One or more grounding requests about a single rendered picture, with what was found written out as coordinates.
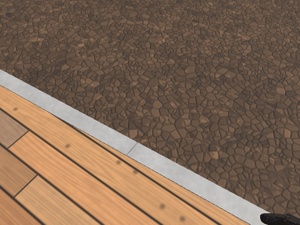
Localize robot right hand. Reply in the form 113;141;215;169
260;213;300;225

